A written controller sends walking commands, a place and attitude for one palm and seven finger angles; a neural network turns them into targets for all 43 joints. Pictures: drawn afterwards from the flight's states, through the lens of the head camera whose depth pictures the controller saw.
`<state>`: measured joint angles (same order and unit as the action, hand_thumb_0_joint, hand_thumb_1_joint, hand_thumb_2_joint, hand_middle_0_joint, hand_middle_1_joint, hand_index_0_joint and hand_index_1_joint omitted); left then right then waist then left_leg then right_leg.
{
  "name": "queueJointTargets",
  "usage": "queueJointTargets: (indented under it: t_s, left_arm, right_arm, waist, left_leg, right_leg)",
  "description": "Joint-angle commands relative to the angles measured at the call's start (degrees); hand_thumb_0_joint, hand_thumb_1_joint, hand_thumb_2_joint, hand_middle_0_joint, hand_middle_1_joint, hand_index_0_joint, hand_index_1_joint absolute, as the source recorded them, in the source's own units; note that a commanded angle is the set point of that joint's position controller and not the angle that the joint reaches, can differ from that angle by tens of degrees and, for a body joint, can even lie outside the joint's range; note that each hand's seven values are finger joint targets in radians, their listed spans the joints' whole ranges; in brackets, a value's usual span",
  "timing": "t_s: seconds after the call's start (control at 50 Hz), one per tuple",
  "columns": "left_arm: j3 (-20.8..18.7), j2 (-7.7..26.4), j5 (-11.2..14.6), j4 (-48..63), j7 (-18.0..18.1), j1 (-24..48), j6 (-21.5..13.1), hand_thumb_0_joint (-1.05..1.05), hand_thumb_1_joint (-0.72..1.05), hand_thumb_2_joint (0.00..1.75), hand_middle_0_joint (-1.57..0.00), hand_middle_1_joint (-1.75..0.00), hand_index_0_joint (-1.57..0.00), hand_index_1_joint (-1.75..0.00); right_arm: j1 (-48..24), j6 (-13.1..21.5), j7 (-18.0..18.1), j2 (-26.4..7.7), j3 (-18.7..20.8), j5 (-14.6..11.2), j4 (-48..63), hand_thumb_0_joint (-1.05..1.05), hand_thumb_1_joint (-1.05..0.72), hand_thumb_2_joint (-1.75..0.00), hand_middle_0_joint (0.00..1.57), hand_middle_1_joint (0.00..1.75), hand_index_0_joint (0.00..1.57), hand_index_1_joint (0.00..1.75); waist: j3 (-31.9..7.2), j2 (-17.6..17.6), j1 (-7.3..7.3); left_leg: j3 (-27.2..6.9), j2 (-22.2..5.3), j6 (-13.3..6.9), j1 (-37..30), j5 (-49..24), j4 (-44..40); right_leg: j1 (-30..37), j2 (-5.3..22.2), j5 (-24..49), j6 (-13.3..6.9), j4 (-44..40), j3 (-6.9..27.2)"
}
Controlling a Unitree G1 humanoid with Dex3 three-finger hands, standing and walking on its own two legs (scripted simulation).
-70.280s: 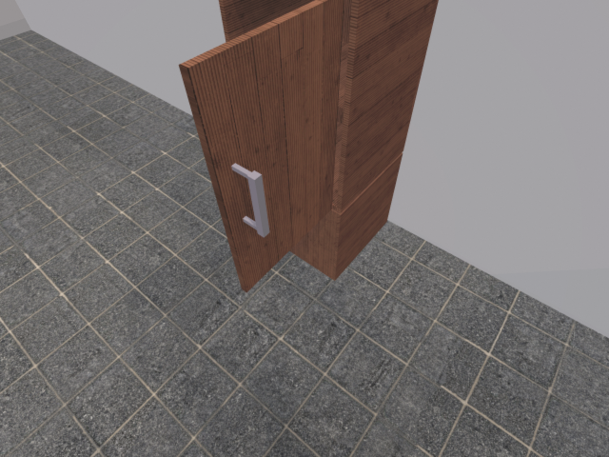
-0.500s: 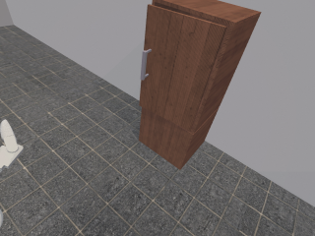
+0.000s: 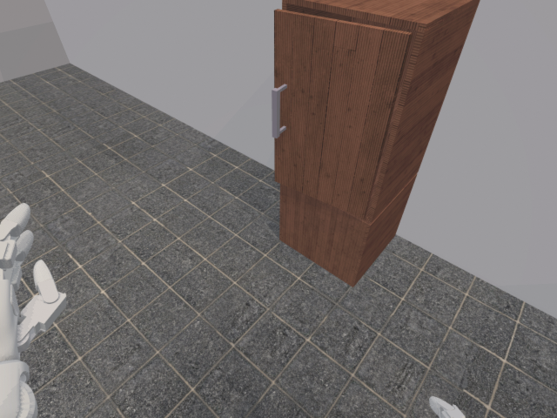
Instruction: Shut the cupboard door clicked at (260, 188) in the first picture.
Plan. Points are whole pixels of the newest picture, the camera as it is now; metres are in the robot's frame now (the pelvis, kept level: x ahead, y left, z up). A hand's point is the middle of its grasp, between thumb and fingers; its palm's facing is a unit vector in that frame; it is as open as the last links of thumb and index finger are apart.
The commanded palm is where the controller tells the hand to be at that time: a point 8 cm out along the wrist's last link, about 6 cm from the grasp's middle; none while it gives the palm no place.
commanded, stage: stop stepping back and stand still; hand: left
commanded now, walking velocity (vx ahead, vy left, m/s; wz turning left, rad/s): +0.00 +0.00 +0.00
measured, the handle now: (279, 111) +1.00 +0.10 -0.03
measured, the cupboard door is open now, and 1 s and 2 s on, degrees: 7 7 7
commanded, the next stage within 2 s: let the arm hang, fingers relaxed in 0.62 s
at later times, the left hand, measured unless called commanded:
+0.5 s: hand (34, 297) +0.19 +0.30 +0.15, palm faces +0.43 -0.81 -0.40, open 7.4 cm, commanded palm +0.14 +0.33 +0.18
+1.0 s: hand out of the picture +0.07 +0.21 -0.16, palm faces -0.11 -0.97 -0.20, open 7.4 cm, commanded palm none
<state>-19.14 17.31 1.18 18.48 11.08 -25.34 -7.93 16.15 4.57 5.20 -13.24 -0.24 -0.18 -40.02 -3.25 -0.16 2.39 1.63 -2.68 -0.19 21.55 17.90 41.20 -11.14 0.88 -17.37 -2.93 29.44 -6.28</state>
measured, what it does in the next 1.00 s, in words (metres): steps on the spot: left foot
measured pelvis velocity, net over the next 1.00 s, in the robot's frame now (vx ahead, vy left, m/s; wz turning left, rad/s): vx -0.03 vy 0.04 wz -0.03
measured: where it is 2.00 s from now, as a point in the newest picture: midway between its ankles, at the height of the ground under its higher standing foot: outside the picture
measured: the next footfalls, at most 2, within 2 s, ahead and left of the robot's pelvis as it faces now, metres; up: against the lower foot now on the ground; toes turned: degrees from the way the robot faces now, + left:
left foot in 0.06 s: +0.06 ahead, +0.15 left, +0.00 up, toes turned +3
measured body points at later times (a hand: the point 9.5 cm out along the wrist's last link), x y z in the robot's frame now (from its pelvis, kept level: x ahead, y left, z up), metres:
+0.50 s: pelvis -0.01 +0.04 +0.00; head -0.01 +0.05 +0.45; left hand +0.17 +0.34 +0.17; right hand +0.13 -0.19 -0.09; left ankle +0.02 +0.15 -0.74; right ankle -0.01 -0.08 -0.74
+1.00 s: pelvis -0.03 +0.04 -0.01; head +0.00 +0.04 +0.44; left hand +0.08 +0.27 -0.14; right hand +0.07 -0.24 -0.13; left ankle +0.02 +0.15 -0.74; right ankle -0.01 -0.08 -0.74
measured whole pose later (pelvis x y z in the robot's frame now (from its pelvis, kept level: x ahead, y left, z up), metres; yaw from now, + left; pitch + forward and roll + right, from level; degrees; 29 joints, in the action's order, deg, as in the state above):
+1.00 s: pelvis -0.03 +0.04 -0.01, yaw -2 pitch +0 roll +1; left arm 1.8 11.7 -1.5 -42.0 -0.6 -15.6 3.2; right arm 9.7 0.0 -0.8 -17.0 0.0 1.2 -49.1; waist 2.9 -0.5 -1.9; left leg 4.3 -0.8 -0.9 19.0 13.0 32.3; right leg -17.4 3.2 -16.8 0.3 34.6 -3.6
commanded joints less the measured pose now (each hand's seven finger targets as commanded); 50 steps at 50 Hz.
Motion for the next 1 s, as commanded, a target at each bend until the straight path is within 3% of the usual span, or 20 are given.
queueJointTargets:
  t_s: [0.0,0.04,0.06,0.08,0.1,0.14,0.2,0.34,0.4,0.5,0.56,0.68,0.7,0.72,0.74,0.78,0.8,0.86,0.88,0.98]
  left_arm:
    - [-9.48,18.06,0.09,22.24,1.25,7.84,-5.77,0.00,0.90,0.90,-0.20,-0.30,-0.20,-0.30]
    - [-11.21,17.90,0.72,25.50,1.08,2.91,-6.60,0.00,0.90,0.90,-0.20,-0.30,-0.20,-0.30]
    - [-12.68,18.44,0.98,25.78,1.02,0.09,-6.77,0.00,0.90,0.90,-0.20,-0.30,-0.20,-0.30]
    - [-14.30,18.65,1.17,23.28,0.84,-4.29,-6.59,0.00,0.90,0.90,-0.20,-0.30,-0.20,-0.30]
    - [-15.35,18.75,1.37,22.26,0.30,-7.61,-6.39,0.00,0.90,0.90,-0.20,-0.30,-0.20,-0.30]
    - [-13.93,16.94,1.54,21.10,-0.15,-6.99,-6.34,0.00,0.90,0.90,-0.20,-0.30,-0.20,-0.30]
    - [-12.52,15.10,2.07,16.46,-0.35,-8.33,-5.64,0.00,0.90,0.90,-0.20,-0.30,-0.20,-0.30]
    - [-10.22,15.31,1.55,19.67,-0.49,-3.46,-5.19,0.00,0.90,0.90,-0.20,-0.30,-0.20,-0.30]
    - [-10.79,17.07,1.18,23.05,-0.26,1.07,-5.33,0.00,0.90,0.90,-0.20,-0.30,-0.20,-0.30]
    - [-11.41,16.46,0.85,21.13,0.02,0.23,-5.54,0.00,0.90,0.90,-0.20,-0.30,-0.20,-0.30]
    - [-10.65,14.77,1.10,18.30,-0.13,-2.04,-5.39,0.00,0.90,0.90,-0.20,-0.30,-0.20,-0.30]
    - [-10.09,14.13,1.42,17.37,-0.44,-3.76,-4.80,0.00,0.90,0.90,-0.20,-0.30,-0.20,-0.30]
    - [15.31,4.21,-1.95,-24.28,-8.16,0.34,1.58,0.00,0.90,0.90,-0.20,-0.30,-0.20,-0.30]
    - [12.76,5.28,-2.32,-25.63,-10.36,1.57,6.80,0.00,0.90,0.90,-0.20,-0.30,-0.20,-0.30]
    - [12.65,5.09,-2.38,-24.92,-10.86,1.42,8.26,0.00,0.90,0.90,-0.20,-0.30,-0.20,-0.30]
    - [13.17,5.59,-2.69,-29.99,-11.33,4.75,7.77,0.00,0.90,0.90,-0.20,-0.30,-0.20,-0.30]
    - [13.51,6.50,-2.89,-33.29,-11.40,5.70,7.39,0.00,0.90,0.90,-0.20,-0.30,-0.20,-0.30]
    - [14.42,7.82,-3.00,-43.30,-11.18,8.73,7.15,0.00,0.90,0.90,-0.20,-0.30,-0.20,-0.30]
    - [14.95,7.65,-2.89,-46.72,-10.99,9.60,7.28,0.00,0.90,0.90,-0.20,-0.30,-0.20,-0.30]
    - [16.83,5.47,-2.37,-59.89,-10.30,10.11,8.08,0.00,0.90,0.90,-0.20,-0.30,-0.20,-0.30]
  right_arm:
    - [-9.08,4.35,0.95,-5.08,2.47,0.20,10.83,0.00,-0.90,-0.90,0.20,0.30,0.20,0.30]
    - [-8.94,4.01,0.61,-5.87,2.83,-0.11,12.45,0.00,-0.90,-0.90,0.20,0.30,0.20,0.30]
    - [-8.80,3.69,0.40,-6.14,2.85,-0.40,13.22,0.00,-0.90,-0.90,0.20,0.30,0.20,0.30]
    - [-8.04,3.38,0.15,-5.28,2.68,-0.60,13.18,0.00,-0.90,-0.90,0.20,0.30,0.20,0.30]
    - [-7.51,3.08,-0.10,-4.77,2.51,-0.33,13.11,0.00,-0.90,-0.90,0.20,0.30,0.20,0.30]
    - [-7.73,2.55,-0.61,-4.75,2.27,-0.89,13.52,0.00,-0.90,-0.90,0.20,0.30,0.20,0.30]
    - [-6.91,2.50,-0.72,-5.28,2.74,-1.14,13.46,0.00,-0.90,-0.90,0.20,0.30,0.20,0.30]
    - [-8.16,2.60,-0.32,-5.22,1.89,-0.79,13.73,0.00,-0.90,-0.90,0.20,0.30,0.20,0.30]
    - [-8.53,3.03,-0.05,-5.27,1.64,-0.50,13.59,0.00,-0.90,-0.90,0.20,0.30,0.20,0.30]
    - [-8.08,3.47,-0.22,-4.66,1.48,-0.28,13.03,0.00,-0.90,-0.90,0.20,0.30,0.20,0.30]
    - [-8.03,3.20,-0.55,-4.23,1.49,-0.44,12.90,0.00,-0.90,-0.90,0.20,0.30,0.20,0.30]
    - [-8.29,2.69,-0.77,-4.58,1.72,-0.69,13.08,0.00,-0.90,-0.90,0.20,0.30,0.20,0.30]
    - [-12.62,7.35,-5.91,-12.60,4.02,-0.33,0.40,0.00,-0.90,-0.90,0.20,0.30,0.20,0.30]
    - [-8.57,3.12,-6.18,-14.67,4.68,0.06,-0.09,0.00,-0.90,-0.90,0.20,0.30,0.20,0.30]
    - [-7.54,1.67,-5.87,-13.54,4.42,0.15,1.36,0.00,-0.90,-0.90,0.20,0.30,0.20,0.30]
    - [-8.17,0.04,-5.79,-13.31,3.62,0.62,0.55,0.00,-0.90,-0.90,0.20,0.30,0.20,0.30]
    - [-7.97,-0.50,-5.83,-13.44,3.40,0.90,0.10,0.00,-0.90,-0.90,0.20,0.30,0.20,0.30]
    - [-7.15,-2.02,-5.74,-13.13,2.85,1.34,-1.64,0.00,-0.90,-0.90,0.20,0.30,0.20,0.30]
    - [-6.54,-2.54,-5.70,-12.71,2.65,1.47,-2.52,0.00,-0.90,-0.90,0.20,0.30,0.20,0.30]
    - [-6.94,-4.37,-5.42,-9.22,1.35,1.69,-7.27,0.00,-0.90,-0.90,0.20,0.30,0.20,0.30]
  waist:
    - [1.38,0.90,-1.80]
    - [-2.21,8.35,-1.80]
    - [-4.07,10.09,-1.68]
    - [-5.46,10.05,-1.97]
    - [-5.56,13.05,-2.25]
    - [-3.40,8.53,-2.66]
    - [-3.13,2.91,-3.01]
    - [-2.41,5.14,-2.74]
    - [-1.19,6.21,-2.64]
    - [0.38,7.20,-2.47]
    - [0.16,4.05,-2.51]
    - [-0.89,3.30,-2.48]
    - [3.70,3.11,-4.30]
    - [0.88,4.13,-3.37]
    - [1.54,4.14,-3.30]
    - [0.58,1.52,-2.53]
    - [-0.43,-2.25,-2.40]
    - [-2.56,-11.02,-2.98]
    - [-3.30,-11.01,-3.19]
    - [-1.41,3.35,-2.70]
  left_leg:
    - [1.47,1.26,-0.54,-7.84,-5.44,-13.85]
    - [-4.24,-4.10,-1.80,-12.56,-16.68,-17.28]
    - [-6.66,-6.44,-2.33,-12.87,-22.79,-17.03]
    - [-5.36,-6.29,-2.26,-11.86,-27.26,-15.76]
    - [-4.21,-5.61,-1.62,-9.49,-26.59,-16.27]
    - [-2.74,-5.16,-0.74,-4.14,-20.45,-16.41]
    - [-1.90,-4.13,-0.23,-3.21,-14.05,-16.07]
    - [-2.85,-4.50,-0.91,-3.61,-9.82,-19.46]
    - [-3.24,-3.92,-0.84,-2.52,-4.51,-20.95]
    - [-3.43,-3.33,-0.85,-0.72,3.96,-22.67]
    - [-2.57,-2.64,-0.63,-1.47,2.06,-20.74]
    - [-2.12,-2.67,-0.43,-3.31,-2.96,-19.84]
    - [-2.71,-4.36,0.25,-1.55,-17.15,-12.17]
    - [-1.98,-4.80,0.05,-3.57,-19.00,-13.05]
    - [-1.97,-5.10,-0.46,-3.87,-18.13,-12.97]
    - [-3.81,-5.33,-2.04,-0.90,-16.49,-13.78]
    - [-4.45,-4.91,-2.02,-1.93,-17.65,-13.44]
    - [-4.49,-2.81,-1.85,-5.03,-15.62,-11.65]
    - [-4.17,-2.15,-1.62,-6.74,-15.95,-11.13]
    - [-4.19,-2.38,-1.10,-7.69,-10.76,-16.13]
  right_leg:
    - [-2.56,9.84,5.82,-2.13,-9.58,12.75]
    - [-1.63,4.94,9.13,1.34,-2.59,9.05]
    - [-0.85,2.66,10.98,2.44,-0.30,7.02]
    - [0.97,1.67,14.92,2.69,-0.31,5.85]
    - [2.52,1.56,15.65,2.79,-0.37,5.12]
    - [5.62,1.70,16.20,2.87,-2.31,5.56]
    - [5.38,2.83,16.59,2.42,-3.66,7.40]
    - [3.56,1.93,12.40,3.14,-3.84,6.19]
    - [3.09,1.86,8.41,3.18,-4.72,6.12]
    - [2.85,1.72,2.77,2.85,-7.04,6.15]
    - [2.31,2.35,3.72,2.61,-8.58,7.17]
    - [1.81,2.27,6.84,2.77,-8.29,6.88]
    - [-6.05,4.60,13.16,1.73,-1.44,3.18]
    - [-5.71,5.82,13.21,1.44,-2.06,6.70]
    - [-6.29,4.83,10.61,1.49,-1.13,5.69]
    - [-4.78,3.73,8.13,1.15,0.87,4.91]
    - [-3.73,3.60,8.80,0.72,0.81,5.59]
    - [-3.17,6.58,10.54,-0.76,-1.32,8.84]
    - [-3.57,7.37,11.02,-1.14,-1.73,9.39]
    - [-2.81,6.11,2.99,0.37,-4.46,9.16]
